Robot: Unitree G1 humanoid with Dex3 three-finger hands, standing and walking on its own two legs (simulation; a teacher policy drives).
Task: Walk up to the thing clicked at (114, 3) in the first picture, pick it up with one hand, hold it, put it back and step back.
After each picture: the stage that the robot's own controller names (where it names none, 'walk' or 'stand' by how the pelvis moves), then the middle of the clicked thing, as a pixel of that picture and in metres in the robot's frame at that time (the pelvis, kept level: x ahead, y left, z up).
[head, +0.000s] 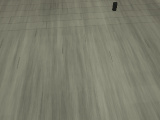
stand; (114, 6) +2.15 -0.47 -0.72
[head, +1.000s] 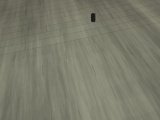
walk; (93, 17) +2.05 -0.01 -0.69
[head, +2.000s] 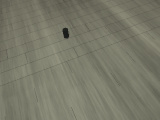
walk; (65, 33) +1.45 +0.27 -0.71
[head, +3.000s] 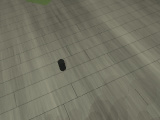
walk; (61, 65) +0.99 +0.29 -0.71
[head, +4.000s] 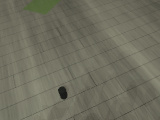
walk; (63, 93) +0.66 +0.23 -0.70
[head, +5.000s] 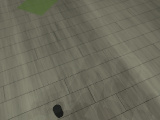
walk; (58, 111) +0.46 +0.24 -0.69
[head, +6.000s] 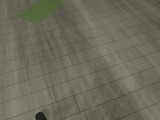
stand; (41, 118) +0.46 +0.36 -0.70
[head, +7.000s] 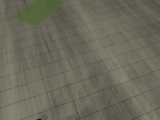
stand; out of the picture +0.41 +0.34 -0.71
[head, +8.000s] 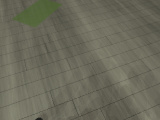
stand; out of the picture +0.43 +0.35 -0.73
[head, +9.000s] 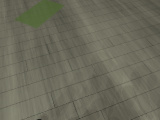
stand; out of the picture +0.42 +0.36 -0.73
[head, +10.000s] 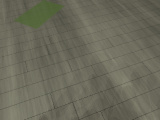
stand; out of the picture +0.42 +0.36 -0.73
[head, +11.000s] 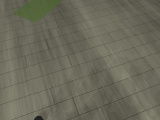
go down; out of the picture +0.41 +0.35 -0.72
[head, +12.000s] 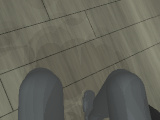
go down; out of the picture +0.49 +0.41 -0.30
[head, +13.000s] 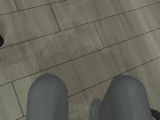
approach; out of the picture +0.48 +0.40 -0.31
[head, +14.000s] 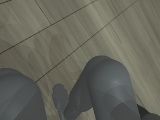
close in; out of the picture +0.45 +0.45 -0.23
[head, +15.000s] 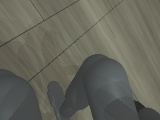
close; out of the picture +0.44 +0.45 -0.23
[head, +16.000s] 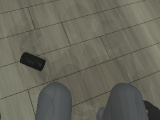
close; (33, 61) +0.47 +0.27 -0.38
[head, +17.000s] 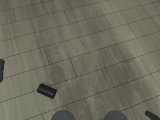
lift; (46, 91) +0.44 +0.25 -0.56
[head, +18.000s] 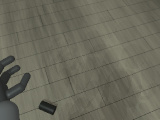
close; (47, 107) +0.42 +0.26 -0.67
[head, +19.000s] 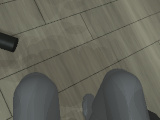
lift; (1, 40) +0.49 +0.29 -0.31
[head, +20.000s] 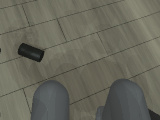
hold; (31, 52) +0.52 +0.27 -0.34
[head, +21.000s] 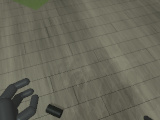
hold; (54, 111) +0.46 +0.22 -0.67
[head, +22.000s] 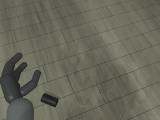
approach; (49, 100) +0.45 +0.23 -0.66
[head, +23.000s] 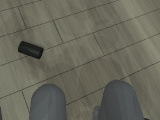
crouch; (31, 50) +0.55 +0.25 -0.37
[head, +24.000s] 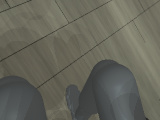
lower; out of the picture +0.53 +0.31 -0.27
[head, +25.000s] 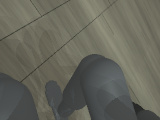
lower; out of the picture +0.53 +0.34 -0.26
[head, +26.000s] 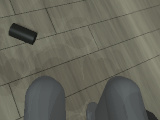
lower; (23, 34) +0.56 +0.28 -0.33
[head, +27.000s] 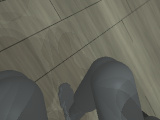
lower; out of the picture +0.56 +0.31 -0.26
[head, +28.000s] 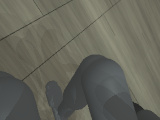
lower; out of the picture +0.55 +0.33 -0.27
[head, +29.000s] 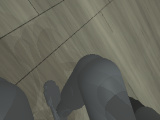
loosen; out of the picture +0.57 +0.34 -0.27
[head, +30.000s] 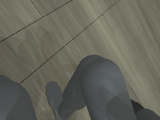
open; out of the picture +0.59 +0.33 -0.27
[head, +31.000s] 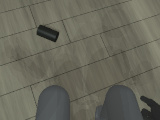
walk; (48, 33) +0.64 +0.21 -0.43
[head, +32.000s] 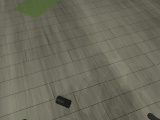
stand; (63, 101) +0.58 +0.16 -0.69
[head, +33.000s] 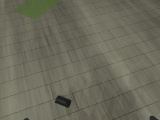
stand; (63, 101) +0.59 +0.17 -0.69
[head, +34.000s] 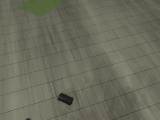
stand; (65, 99) +0.60 +0.17 -0.70
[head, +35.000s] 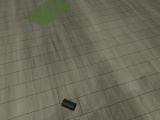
stand; (68, 104) +0.61 +0.16 -0.75
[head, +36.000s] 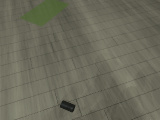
stand; (67, 106) +0.59 +0.17 -0.75
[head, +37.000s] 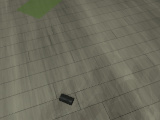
walk; (66, 99) +0.60 +0.17 -0.75
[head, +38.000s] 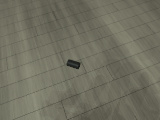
walk; (73, 64) +0.86 +0.15 -0.73
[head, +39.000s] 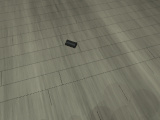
stand; (71, 43) +1.24 +0.11 -0.73
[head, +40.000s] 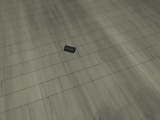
stand; (69, 49) +1.22 +0.19 -0.73
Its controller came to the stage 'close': yes
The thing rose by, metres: 0.01
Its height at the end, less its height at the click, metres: -0.02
